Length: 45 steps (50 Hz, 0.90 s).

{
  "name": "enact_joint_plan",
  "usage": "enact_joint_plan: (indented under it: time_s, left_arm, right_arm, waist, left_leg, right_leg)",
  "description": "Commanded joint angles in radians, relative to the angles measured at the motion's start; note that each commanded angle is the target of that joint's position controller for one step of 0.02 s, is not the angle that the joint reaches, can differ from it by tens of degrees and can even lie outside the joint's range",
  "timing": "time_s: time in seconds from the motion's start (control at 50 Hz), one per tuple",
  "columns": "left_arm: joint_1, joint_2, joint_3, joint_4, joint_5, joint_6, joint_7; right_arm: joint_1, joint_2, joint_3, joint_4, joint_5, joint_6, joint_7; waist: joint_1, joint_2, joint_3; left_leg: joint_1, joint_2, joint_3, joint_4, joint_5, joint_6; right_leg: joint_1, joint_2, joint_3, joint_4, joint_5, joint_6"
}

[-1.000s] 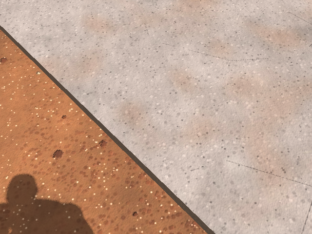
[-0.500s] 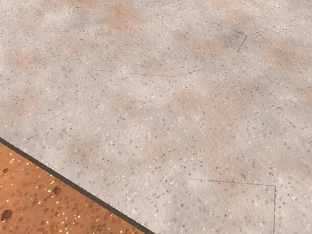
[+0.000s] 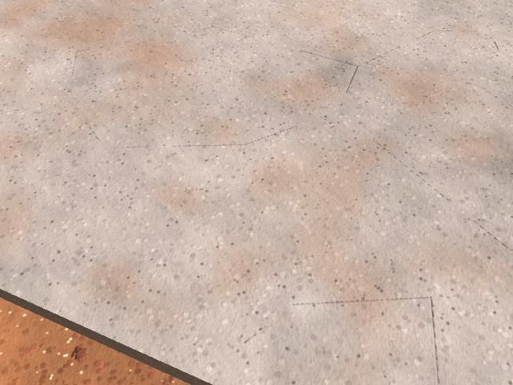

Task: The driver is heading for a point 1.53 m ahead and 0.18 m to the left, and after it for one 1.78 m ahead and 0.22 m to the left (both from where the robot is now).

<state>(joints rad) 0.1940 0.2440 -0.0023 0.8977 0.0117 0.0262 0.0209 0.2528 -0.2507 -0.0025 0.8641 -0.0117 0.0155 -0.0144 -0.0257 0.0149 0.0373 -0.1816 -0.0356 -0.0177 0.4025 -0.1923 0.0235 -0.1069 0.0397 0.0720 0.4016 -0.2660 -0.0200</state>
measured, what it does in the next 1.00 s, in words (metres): walks ahead: right foot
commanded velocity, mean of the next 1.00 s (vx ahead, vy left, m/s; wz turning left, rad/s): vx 0.30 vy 0.00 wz -0.01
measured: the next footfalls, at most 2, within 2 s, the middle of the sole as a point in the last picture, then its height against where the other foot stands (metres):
right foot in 0.92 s outside the picture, level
left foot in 1.48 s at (225, 306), level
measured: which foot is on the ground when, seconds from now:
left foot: down 0.00-0.94, up 0.96-1.00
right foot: down 0.00-0.44, up 0.46-0.90, down 0.92-1.00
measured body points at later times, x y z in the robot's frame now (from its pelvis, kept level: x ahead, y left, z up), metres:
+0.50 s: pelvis +0.06 +0.03 -0.01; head +0.06 +0.05 +0.44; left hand +0.05 +0.30 -0.16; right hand +0.09 -0.25 -0.14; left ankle +0.05 +0.11 -0.74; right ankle -0.03 -0.10 -0.72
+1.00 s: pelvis +0.31 +0.01 -0.02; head +0.34 +0.01 +0.43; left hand +0.45 +0.26 -0.15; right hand +0.25 -0.23 -0.17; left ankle +0.11 +0.11 -0.66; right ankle +0.39 -0.04 -0.74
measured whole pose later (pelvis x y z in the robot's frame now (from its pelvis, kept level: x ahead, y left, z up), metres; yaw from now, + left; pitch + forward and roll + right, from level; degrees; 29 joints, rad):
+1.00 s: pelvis +0.31 +0.01 -0.02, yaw +1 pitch +0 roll +0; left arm 0.09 0.23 0.04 0.92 0.02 -0.07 -0.01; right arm 0.41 -0.20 -0.01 1.07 -0.01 -0.07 0.00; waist -0.03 0.01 0.07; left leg -0.15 -0.03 -0.01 1.08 -0.41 0.09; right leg -0.40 0.06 -0.12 0.57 -0.17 -0.13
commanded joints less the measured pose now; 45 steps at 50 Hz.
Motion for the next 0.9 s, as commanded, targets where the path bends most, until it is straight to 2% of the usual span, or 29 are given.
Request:
enact_joint_plan:
  time_s: [0.02,0.08,0.16,0.18,0.22,0.24,0.26,0.28,0.32,0.34,0.38,0.42,0.44,0.46,0.48,0.5,0.52,0.54,0.58,0.62,0.66,0.72,0.76,0.8,0.84,0.86,0.88,0.9]
  left_arm:
    - [0.014,0.13,0.02,0.001,-0.004,-0.024,0.01]
    - [0.018,0.119,0.013,0.031,-0.005,-0.027,0.01]
    - [0.021,0.117,0.009,0.07,-0.005,-0.03,0.011]
    - [0.033,0.12,0.009,0.081,-0.004,-0.03,0.012]
    - [0.061,0.168,0.029,0.095,-0.003,-0.02,0.01]
    - [0.085,0.184,0.038,0.099,-0.001,-0.014,0.008]
    - [0.107,0.199,0.047,0.106,0.001,-0.012,0.006]
    - [0.111,0.197,0.053,0.108,0.002,-0.013,0.005]
    - [0.113,0.176,0.055,0.108,0.011,-0.028,0.0]
    - [0.111,0.175,0.058,0.109,0.01,-0.037,-0.002]
    - [0.099,0.173,0.063,0.113,0.003,-0.052,-0.006]
    - [0.054,0.165,0.065,0.101,-0.005,-0.055,-0.009]
    - [0.046,0.139,0.059,0.091,0.002,-0.061,-0.011]
    - [0.018,0.059,0.035,0.058,0.0,-0.071,-0.019]
    - [-0.006,0.081,0.04,0.026,0.011,-0.077,-0.024]
    - [-0.012,0.127,0.05,0.032,0.028,-0.077,-0.028]
    - [0.004,0.105,0.046,0.047,0.022,-0.081,-0.041]
    - [0.025,0.086,0.042,0.06,0.016,-0.086,-0.051]
    - [0.021,0.085,0.043,0.067,0.028,-0.083,-0.061]
    - [-0.009,0.078,0.042,0.055,0.027,-0.074,-0.063]
    - [-0.074,0.064,0.038,0.029,0.025,-0.067,-0.061]
    - [-0.207,0.044,0.027,-0.029,0.02,-0.064,-0.061]
    - [-0.27,0.027,0.017,-0.057,0.014,-0.065,-0.06]
    - [-0.297,0.03,0.014,-0.078,0.009,-0.067,-0.057]
    - [-0.264,0.05,0.021,-0.082,0.008,-0.071,-0.048]
    - [-0.208,0.065,0.029,-0.07,0.009,-0.075,-0.041]
    - [-0.102,0.086,0.041,-0.038,0.008,-0.081,-0.034]
    - [0.057,0.105,0.055,0.015,0.008,-0.089,-0.025]
  right_arm:
    - [0.011,-0.119,-0.029,-0.01,0.0,-0.011,0.001]
    - [0.018,-0.106,-0.025,0.038,0.002,-0.012,-0.002]
    - [0.017,-0.096,-0.021,0.089,0.001,-0.009,-0.003]
    - [0.022,-0.092,-0.019,0.102,0.0,-0.008,-0.003]
    - [0.012,-0.103,-0.026,0.105,-0.008,-0.005,0.001]
    - [-0.012,-0.102,-0.027,0.096,-0.015,-0.003,0.006]
    - [-0.035,-0.082,-0.023,0.084,-0.023,-0.005,0.011]
    - [-0.046,-0.069,-0.02,0.075,-0.029,-0.011,0.015]
    - [-0.059,-0.085,-0.025,0.06,-0.024,-0.03,0.021]
    - [-0.057,-0.091,-0.028,0.056,-0.022,-0.041,0.027]
    - [-0.041,-0.085,-0.03,0.053,-0.013,-0.059,0.032]
    - [0.098,-0.062,-0.033,0.105,-0.006,-0.068,0.028]
    - [0.199,-0.087,-0.044,0.143,-0.009,-0.073,0.019]
    - [0.314,-0.167,-0.063,0.161,-0.022,-0.083,0.008]
    - [0.399,-0.24,-0.082,0.196,-0.009,-0.076,0.014]
    - [0.301,-0.179,-0.067,0.174,-0.012,-0.073,0.015]
    - [0.205,-0.14,-0.057,0.138,-0.011,-0.08,0.02]
    - [0.155,-0.123,-0.052,0.121,-0.01,-0.088,0.021]
    - [0.16,-0.095,-0.04,0.129,-0.005,-0.105,0.017]
    - [0.223,-0.082,-0.034,0.16,-0.001,-0.113,0.016]
    - [0.271,-0.072,-0.028,0.182,0.001,-0.113,0.013]
    - [0.287,-0.062,-0.021,0.193,-0.003,-0.11,0.009]
    - [0.296,-0.064,-0.019,0.201,-0.004,-0.11,0.006]
    - [0.3,-0.074,-0.021,0.21,-0.006,-0.112,0.003]
    - [0.272,-0.085,-0.024,0.213,-0.006,-0.114,0.001]
    - [0.251,-0.095,-0.026,0.21,-0.005,-0.115,-0.001]
    - [0.233,-0.106,-0.03,0.208,-0.007,-0.113,-0.004]
    - [0.213,-0.113,-0.033,0.204,-0.006,-0.106,-0.004]
  waist:
    - [0.01,-0.101,0.001]
    - [0.012,-0.057,0.011]
    - [0.011,-0.036,0.022]
    - [0.014,-0.039,0.0]
    - [0.027,-0.091,0.026]
    - [0.044,-0.119,0.068]
    - [0.056,-0.155,0.112]
    - [0.058,-0.17,0.141]
    - [0.052,-0.144,0.138]
    - [0.046,-0.132,0.124]
    - [0.025,-0.133,0.107]
    - [-0.046,-0.1,0.081]
    - [-0.08,-0.032,0.057]
    - [-0.123,0.193,0.013]
    - [-0.119,0.283,0.024]
    - [-0.054,0.116,0.095]
    - [-0.01,0.055,0.124]
    - [0.016,0.043,0.114]
    - [0.025,0.05,0.082]
    - [0.02,0.059,0.061]
    - [0.007,0.06,0.064]
    - [-0.014,0.066,0.097]
    - [-0.026,0.078,0.107]
    - [-0.025,0.086,0.112]
    - [0.007,0.085,0.092]
    - [0.037,0.088,0.057]
    - [0.082,0.09,-0.002]
    - [0.146,0.077,-0.084]
  left_leg:
    - [0.054,0.098,-0.1,-0.058,0.131,0.019]
    - [0.05,0.097,-0.099,-0.074,0.108,0.01]
    - [0.059,0.099,-0.1,-0.082,0.097,0.004]
    - [0.066,0.086,-0.089,-0.074,0.026,0.005]
    - [-0.017,0.019,-0.028,0.035,-0.217,0.02]
    - [-0.109,-0.005,-0.005,0.105,-0.285,0.026]
    - [-0.18,-0.014,0.033,0.18,-0.279,0.028]
    - [-0.225,0.012,0.045,0.255,-0.236,0.031]
    - [-0.295,0.053,0.024,0.336,-0.244,0.04]
    - [-0.306,0.063,0.024,0.328,-0.249,0.043]
    - [-0.201,0.057,0.05,0.22,-0.207,0.052]
    - [0.088,0.003,0.106,0.039,-0.092,0.056]
    - [0.256,0.019,0.046,-0.015,-0.12,0.057]
    - [0.376,0.247,-0.31,-0.199,-0.38,0.102]
    - [0.358,0.414,-0.633,-0.312,-0.552,0.185]
    - [0.262,0.409,-0.593,-0.301,-0.58,0.197]
    - [0.192,0.365,-0.503,-0.302,-0.503,0.182]
    - [0.171,0.319,-0.411,-0.315,-0.383,0.162]
    - [0.187,0.257,-0.265,-0.314,-0.116,0.141]
    - [0.228,0.236,-0.18,-0.286,0.131,0.141]
    - [0.239,0.223,-0.126,-0.272,0.287,0.147]
    - [0.21,0.201,-0.075,-0.275,0.407,0.151]
    - [0.196,0.196,-0.051,-0.276,0.46,0.15]
    - [0.209,0.214,-0.043,-0.275,0.526,0.151]
    - [0.244,0.235,-0.028,-0.225,0.697,0.141]
    - [0.264,0.239,-0.016,-0.155,0.843,0.131]
    - [0.286,0.238,-0.007,-0.033,0.957,0.119]
    - [0.267,0.221,0.01,0.147,0.96,0.105]
  right_leg:
    - [-0.064,-0.122,0.113,-0.107,0.157,-0.032]
    - [-0.063,-0.123,0.112,-0.113,0.135,-0.037]
    - [-0.083,-0.12,0.113,-0.128,0.1,-0.041]
    - [-0.079,-0.113,0.116,-0.144,-0.006,-0.047]
    - [-0.101,-0.116,0.169,-0.172,-0.341,-0.094]
    - [-0.109,-0.156,0.238,-0.216,-0.49,-0.13]
    - [-0.111,-0.221,0.32,-0.264,-0.575,-0.17]
    - [-0.118,-0.278,0.381,-0.298,-0.583,-0.204]
    - [-0.068,-0.311,0.398,-0.31,-0.462,-0.229]
    - [-0.034,-0.303,0.367,-0.299,-0.4,-0.226]
    - [-0.064,-0.261,0.278,-0.261,-0.294,-0.203]
    - [-0.22,-0.188,0.173,-0.159,-0.252,-0.164]
    - [-0.334,-0.141,0.123,-0.04,-0.229,-0.14]
    - [-0.475,-0.021,-0.021,0.274,-0.202,-0.09]
    - [-0.609,0.045,-0.08,0.491,-0.3,-0.085]
    - [-0.627,-0.03,-0.016,0.624,-0.231,-0.099]
    - [-0.613,-0.069,-0.007,0.649,-0.129,-0.101]
    - [-0.582,-0.095,-0.017,0.643,-0.055,-0.09]
    - [-0.555,-0.112,-0.055,0.636,0.038,-0.061]
    - [-0.585,-0.11,-0.09,0.639,0.073,-0.04]
    - [-0.621,-0.106,-0.119,0.612,0.096,-0.021]
    - [-0.618,-0.088,-0.16,0.463,0.142,-0.004]
    - [-0.562,-0.068,-0.184,0.337,0.182,-0.011]
    - [-0.5,-0.052,-0.197,0.244,0.2,-0.034]
    - [-0.416,-0.029,-0.199,0.192,0.189,-0.073]
    - [-0.344,-0.006,-0.201,0.18,0.164,-0.093]
    - [-0.244,0.018,-0.195,0.169,0.133,-0.112]
    - [-0.081,0.036,-0.195,0.11,0.151,-0.132]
